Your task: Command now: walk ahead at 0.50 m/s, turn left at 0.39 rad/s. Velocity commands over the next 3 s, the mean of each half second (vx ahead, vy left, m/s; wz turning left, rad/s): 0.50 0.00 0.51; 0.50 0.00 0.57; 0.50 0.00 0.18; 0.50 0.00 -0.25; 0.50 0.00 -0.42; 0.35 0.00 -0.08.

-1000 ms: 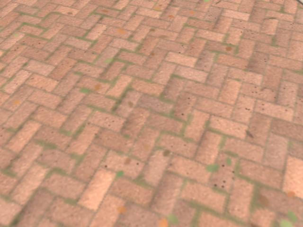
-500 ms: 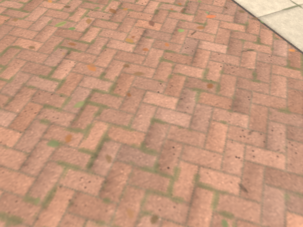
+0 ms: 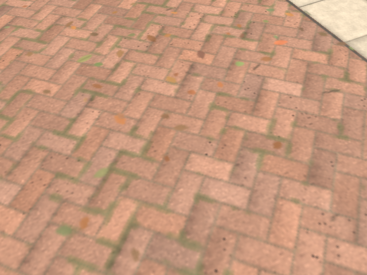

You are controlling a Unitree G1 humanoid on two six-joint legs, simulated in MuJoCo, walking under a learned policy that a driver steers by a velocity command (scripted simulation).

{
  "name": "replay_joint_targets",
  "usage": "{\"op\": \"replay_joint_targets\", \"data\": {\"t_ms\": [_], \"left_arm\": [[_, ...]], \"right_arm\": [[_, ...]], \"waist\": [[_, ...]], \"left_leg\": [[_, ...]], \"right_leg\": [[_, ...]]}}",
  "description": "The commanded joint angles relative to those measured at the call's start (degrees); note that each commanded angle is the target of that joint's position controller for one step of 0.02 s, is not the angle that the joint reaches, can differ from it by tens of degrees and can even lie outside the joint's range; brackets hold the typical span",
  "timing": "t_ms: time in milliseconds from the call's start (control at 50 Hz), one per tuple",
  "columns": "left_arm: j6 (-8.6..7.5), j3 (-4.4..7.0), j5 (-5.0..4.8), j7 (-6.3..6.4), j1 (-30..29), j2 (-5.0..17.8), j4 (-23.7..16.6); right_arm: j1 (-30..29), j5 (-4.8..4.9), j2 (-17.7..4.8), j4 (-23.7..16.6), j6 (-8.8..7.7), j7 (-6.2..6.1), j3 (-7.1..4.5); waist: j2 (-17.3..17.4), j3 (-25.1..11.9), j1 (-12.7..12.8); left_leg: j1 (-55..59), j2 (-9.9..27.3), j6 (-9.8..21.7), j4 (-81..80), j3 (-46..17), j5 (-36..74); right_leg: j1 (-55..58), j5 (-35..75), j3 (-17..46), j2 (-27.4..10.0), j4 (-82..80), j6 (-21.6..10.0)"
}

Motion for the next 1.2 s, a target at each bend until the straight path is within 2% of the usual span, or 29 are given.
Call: {"op": "replay_joint_targets", "data": {"t_ms": [20,160,280,340,360,380,400,420,440,460,480,520,560,600,660,800,840,860,880,900,920,940,960,980,1000,1020,1060,1100,1200], "left_arm": [[-1.9,1.42,-0.74,0.39,4.3,5.4,-0.5],[-2.12,1.74,-0.58,0.6,8.5,5.5,2.2],[-1.14,2.24,-0.3,1.34,13.4,7.4,4.7],[-0.03,2.82,-0.03,1.85,12.5,9.8,4.8],[0.62,3.11,0.03,1.84,12.2,10.7,4.6],[1.14,3.25,-0.21,1.66,11.6,11.1,4.1],[1.04,2.73,-0.22,1.4,11.6,9.3,2.4],[0.38,2.11,-0.99,0.14,11.3,4.4,-2.2],[-0.46,2.58,-0.22,-0.1,4.2,8.6,-3.7],[-1.25,2.15,-1.03,-0.31,2.2,7.2,-4.5],[-1.65,2.05,-1.18,-0.11,3.8,7.0,-3.6],[0.23,1.98,0.78,-0.08,5.4,6.3,-3.2],[2.07,1.92,1.41,-0.49,5.8,5.5,-3.5],[2.78,1.74,1.29,-0.78,2.8,5.0,-4.9],[2.9,1.59,1.04,-0.95,-4.9,5.2,-7.6],[1.78,0.7,0.16,-1.55,-16.0,5.6,-12.1],[1.28,0.82,-0.05,-1.46,-14.7,6.7,-12.5],[1.0,1.08,-0.17,-1.28,-11.6,7.5,-11.8],[0.68,1.63,-0.23,-0.82,-6.4,8.8,-10.3],[0.0,2.33,-0.02,-0.17,1.3,10.3,-8.2],[-0.57,3.31,1.17,0.82,10.1,14.1,-7.6],[-0.02,4.37,2.29,1.17,11.7,19.2,-7.9],[0.77,4.15,1.11,0.76,8.9,16.1,-7.7],[0.91,2.95,0.55,0.44,5.0,10.7,-8.3],[0.74,2.14,0.44,0.07,2.8,7.5,-7.9],[0.45,1.76,0.53,0.03,2.5,6.5,-7.3],[-0.55,1.67,0.11,-0.22,4.2,6.6,-5.2],[-1.64,1.92,-0.45,-0.73,6.2,7.2,-3.7],[-1.57,2.19,-0.76,-1.05,7.8,7.8,-1.5]], "right_arm": [[2.2,-0.61,-2.3,-2.5,1.15,0.99,-0.98],[-11.1,-0.61,-1.1,-7.4,1.54,2.13,-0.48],[-19.6,-1.2,-1.1,-11.3,1.23,2.93,0.24],[-15.1,-1.37,-2.6,-10.6,1.29,2.33,-0.53],[-10.2,-1.34,-3.6,-9.3,1.03,2.01,-1.18],[-2.2,-1.68,-5.1,-6.8,0.44,1.45,-2.19],[5.8,-2.32,-10.5,-4.9,0.24,0.51,-4.05],[2.2,-0.96,-16.5,-6.3,0.93,0.17,-5.57],[3.0,0.19,-15.7,-6.7,1.63,-0.05,-5.38],[0.2,0.36,-13.0,-6.3,1.56,-0.6,-4.68],[-2.0,0.43,-9.7,-5.9,1.2,-0.74,-3.85],[-5.5,0.83,-7.1,-6.4,0.14,-1.05,-2.89],[-4.3,1.17,-7.5,-6.1,-1.07,-0.77,-2.79],[-2.4,1.02,-9.1,-5.8,-1.52,-0.63,-3.15],[1.1,0.95,-9.2,-5.4,-1.38,-0.59,-3.2],[7.1,0.17,-10.1,-5.0,-0.99,-1.26,-3.37],[5.8,-0.09,-10.9,-5.7,-1.01,-1.7,-3.56],[3.9,-0.16,-11.5,-6.3,-1.07,-1.81,-3.69],[2.0,-0.22,-12.1,-6.9,-1.29,-1.66,-3.82],[0.9,0.2,-12.1,-7.0,-1.66,-1.2,-3.73],[1.2,0.87,-8.7,-8.3,-2.2,-0.61,-2.76],[7.0,2.38,-3.1,-10.1,-2.17,-0.66,-1.56],[8.3,0.38,-7.4,-8.7,-1.56,-1.07,-1.85],[5.6,-0.28,-8.0,-7.8,-1.19,-0.85,-2.01],[2.7,-0.5,-7.1,-8.0,-1.14,-0.37,-1.68],[1.5,-0.78,-6.2,-8.2,-0.92,0.06,-1.52],[1.5,-1.45,-5.3,-8.2,0.02,0.83,-1.21],[0.0,-1.45,-5.0,-8.8,0.39,1.17,-1.02],[-11.4,-1.4,-3.2,-12.3,0.11,2.19,0.62]], "waist": [[-6.3,-0.8,0.2],[-5.5,2.7,1.7],[-5.5,3.8,3.8],[-7.5,0.0,1.0],[-7.5,-3.1,-1.1],[-5.7,-7.6,-4.8],[0.1,-13.1,-7.9],[14.3,-16.7,-3.5],[2.6,-15.1,-6.0],[-0.2,-8.4,-4.2],[-4.1,-3.3,-1.1],[-3.7,-2.1,2.5],[-2.7,-2.7,3.3],[-1.7,-1.8,2.7],[0.1,0.1,0.1],[1.9,0.1,-4.3],[2.7,0.0,-2.8],[3.1,-0.5,-0.9],[3.1,-2.5,1.5],[0.4,-6.4,5.6],[-4.9,-14.1,8.9],[-17.9,-20.1,5.6],[-14.3,-17.4,3.5],[-7.0,-9.3,2.7],[-3.7,-4.8,2.5],[-5.6,-3.0,1.9],[-8.7,-2.4,1.0],[-8.3,-2.8,0.7],[-7.7,0.0,2.0]], "left_leg": [[-8.9,3.6,-1.0,2.2,-1.8,4.6],[-16.1,4.0,-2.5,-11.3,1.3,17.6],[-13.4,1.5,1.3,-24.1,7.2,15.3],[-5.2,-3.7,5.0,-25.7,10.4,6.1],[0.3,-5.9,6.5,-27.0,10.6,3.5],[11.1,-7.4,8.4,-31.8,9.3,5.1],[25.3,2.0,11.6,-35.0,-4.3,-0.4],[40.7,17.0,21.0,-42.8,-38.0,0.6],[39.3,17.4,20.6,-46.5,-38.3,5.7],[33.0,16.7,19.1,-46.6,-30.2,10.4],[24.6,14.0,16.3,-47.4,-24.7,18.0],[16.7,8.7,13.5,-48.4,-17.2,25.5],[14.5,6.6,13.4,-48.9,-14.9,29.3],[13.3,5.3,12.8,-50.0,-14.1,28.1],[14.7,4.1,11.0,-50.6,-14.9,25.6],[22.8,4.9,9.2,-45.3,-18.4,32.0],[22.7,5.6,7.8,-43.1,-20.3,33.7],[20.8,5.5,6.6,-41.4,-20.6,35.6],[18.6,4.6,5.3,-37.2,-20.5,40.4],[15.9,1.4,3.9,-27.7,-18.4,41.6],[9.5,-2.4,2.4,-12.8,-14.7,30.2],[-7.4,-11.4,0.5,2.7,-7.6,-9.4],[-12.7,-7.5,1.1,9.1,-7.7,-11.2],[-13.1,-4.7,1.0,9.8,-7.6,-5.6],[-11.9,-3.0,0.6,7.1,-6.8,-2.0],[-10.6,-1.8,0.1,4.6,-6.5,-0.7],[-8.0,-1.6,-0.7,2.3,-5.9,0.0],[-9.1,-1.7,-1.3,0.2,-5.7,1.1],[-11.0,1.2,-3.2,-14.9,-1.2,10.4]], "right_leg": [[6.2,6.2,11.9,-15.7,-15.3,-4.3],[8.8,13.8,0.5,-13.6,-16.3,-4.2],[17.9,27.0,-4.8,-16.2,-11.6,-3.3],[21.3,51.5,-7.4,-16.7,0.4,-2.4],[21.0,54.5,-7.7,-16.7,8.9,-2.3],[16.4,48.6,-8.5,-15.9,21.4,-1.3],[3.7,28.2,-8.6,-13.9,38.9,0.7],[-22.8,-20.2,-3.2,0.7,60.5,4.6],[-29.4,-17.4,8.3,-1.4,62.0,4.0],[-30.6,-11.9,9.2,-4.4,58.8,3.5],[-27.0,-9.0,8.9,-6.5,52.3,3.5],[-20.0,-8.4,9.4,-7.9,45.8,4.7],[-18.5,-8.1,8.5,-7.6,42.2,5.9],[-20.2,-4.7,7.6,-7.4,37.5,6.9],[-24.2,2.1,7.3,-7.1,28.8,7.8],[-24.1,7.5,7.6,-3.2,14.4,6.5],[-19.2,5.4,8.6,-2.3,10.5,5.3],[-13.5,3.4,8.6,-1.4,8.2,4.5],[-5.4,0.9,8.0,0.3,6.9,3.5],[5.2,2.0,7.9,0.1,3.1,2.1],[18.4,-7.9,18.2,-10.3,0.8,-0.6],[30.8,-13.6,43.9,-25.7,-4.8,-6.6],[26.1,-19.0,52.4,-25.8,-7.3,-8.8],[18.2,-19.6,43.6,-23.3,-8.2,-8.1],[12.2,-13.7,35.1,-19.8,-9.2,-7.0],[9.0,-7.5,29.0,-17.1,-10.2,-5.7],[5.8,3.1,22.2,-14.4,-11.2,-5.4],[6.3,9.7,19.1,-14.4,-11.9,-6.5],[5.1,8.2,11.8,-12.6,-16.0,-6.7]]}}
